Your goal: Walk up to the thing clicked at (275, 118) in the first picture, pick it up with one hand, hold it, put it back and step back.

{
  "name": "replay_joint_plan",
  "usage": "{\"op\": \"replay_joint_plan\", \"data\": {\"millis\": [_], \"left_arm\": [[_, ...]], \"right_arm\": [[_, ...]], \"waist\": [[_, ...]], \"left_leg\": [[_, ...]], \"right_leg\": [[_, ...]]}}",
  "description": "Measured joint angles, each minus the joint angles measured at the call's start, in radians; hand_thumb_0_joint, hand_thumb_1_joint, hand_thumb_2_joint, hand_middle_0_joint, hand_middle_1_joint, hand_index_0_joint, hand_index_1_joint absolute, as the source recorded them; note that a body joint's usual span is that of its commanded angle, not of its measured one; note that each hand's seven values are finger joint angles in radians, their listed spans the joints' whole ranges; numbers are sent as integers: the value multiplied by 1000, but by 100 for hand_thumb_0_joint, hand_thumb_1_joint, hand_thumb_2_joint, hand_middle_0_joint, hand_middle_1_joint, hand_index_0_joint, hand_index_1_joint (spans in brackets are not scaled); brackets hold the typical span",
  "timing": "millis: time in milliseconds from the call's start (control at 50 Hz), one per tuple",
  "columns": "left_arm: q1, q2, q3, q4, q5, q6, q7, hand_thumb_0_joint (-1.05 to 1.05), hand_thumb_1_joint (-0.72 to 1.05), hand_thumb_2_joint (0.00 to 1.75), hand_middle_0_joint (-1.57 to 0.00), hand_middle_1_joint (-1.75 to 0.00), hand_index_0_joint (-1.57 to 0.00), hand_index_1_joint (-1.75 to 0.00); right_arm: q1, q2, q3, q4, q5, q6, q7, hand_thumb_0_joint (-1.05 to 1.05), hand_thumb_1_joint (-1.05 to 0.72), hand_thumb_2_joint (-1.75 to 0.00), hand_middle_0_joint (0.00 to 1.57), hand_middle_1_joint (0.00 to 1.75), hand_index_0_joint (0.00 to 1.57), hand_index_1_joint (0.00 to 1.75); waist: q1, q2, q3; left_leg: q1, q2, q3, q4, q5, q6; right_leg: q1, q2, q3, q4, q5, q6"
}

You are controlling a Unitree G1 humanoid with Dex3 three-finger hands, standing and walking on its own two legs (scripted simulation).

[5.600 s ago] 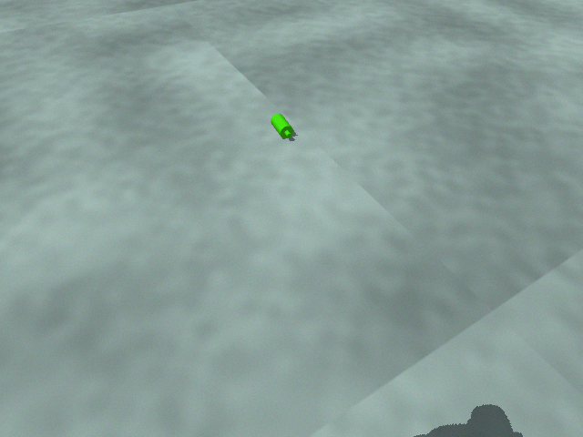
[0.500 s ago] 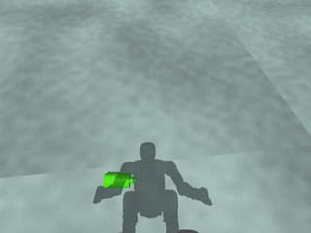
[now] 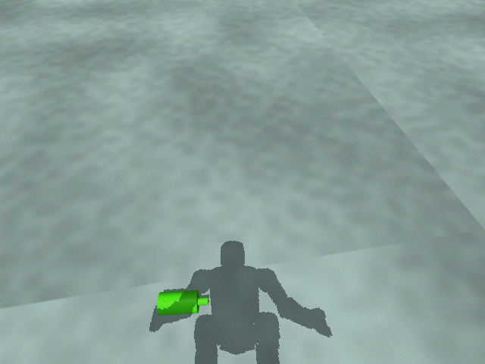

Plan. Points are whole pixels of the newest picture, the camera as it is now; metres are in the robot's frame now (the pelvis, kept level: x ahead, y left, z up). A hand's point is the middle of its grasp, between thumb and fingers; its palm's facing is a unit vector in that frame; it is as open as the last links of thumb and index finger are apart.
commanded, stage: walk up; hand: left
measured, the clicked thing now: (184, 302) +0.48 +0.23 -0.72
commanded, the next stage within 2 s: stand in 0.82 s
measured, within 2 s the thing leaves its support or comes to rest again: neither
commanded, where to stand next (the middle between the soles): +0.09 -0.03 m, yaw +1 degrees
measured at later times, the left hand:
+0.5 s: hand out of the picture +0.12 +0.25 -0.14, palm faces -0.03 -0.95 -0.32, open 7.4 cm
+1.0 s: hand out of the picture +0.13 +0.25 -0.13, palm faces -0.04 -0.94 -0.34, open 7.4 cm
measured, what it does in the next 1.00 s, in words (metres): stands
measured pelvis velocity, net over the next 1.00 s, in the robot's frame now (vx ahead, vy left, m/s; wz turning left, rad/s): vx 0.01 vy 0.01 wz -0.02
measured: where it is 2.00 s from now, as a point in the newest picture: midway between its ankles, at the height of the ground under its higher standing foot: outside the picture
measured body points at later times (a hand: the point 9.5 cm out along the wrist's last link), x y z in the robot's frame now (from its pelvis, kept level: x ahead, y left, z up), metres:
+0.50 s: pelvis +0.01 +0.01 +0.01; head +0.02 +0.01 +0.46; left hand +0.12 +0.30 -0.11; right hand +0.08 -0.31 -0.11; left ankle -0.01 +0.14 -0.73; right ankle +0.01 -0.10 -0.73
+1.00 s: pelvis +0.01 +0.01 +0.02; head +0.02 +0.00 +0.47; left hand +0.13 +0.30 -0.10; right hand +0.09 -0.30 -0.11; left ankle -0.01 +0.14 -0.73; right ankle +0.01 -0.10 -0.73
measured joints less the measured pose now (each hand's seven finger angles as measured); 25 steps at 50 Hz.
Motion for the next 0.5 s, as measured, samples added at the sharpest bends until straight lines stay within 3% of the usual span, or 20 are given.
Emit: {"op": "replay_joint_plan", "data": {"millis": [500], "left_arm": [[-62,-26,-2,66,-5,14,2,1,90,90,-20,-30,-20,-30]], "right_arm": [[-63,21,1,53,-6,6,0,1,-90,-90,20,30,20,30]], "waist": [[-2,-4,-9]], "left_leg": [[94,4,24,-146,53,0]], "right_leg": [[88,6,23,-149,63,11]]}}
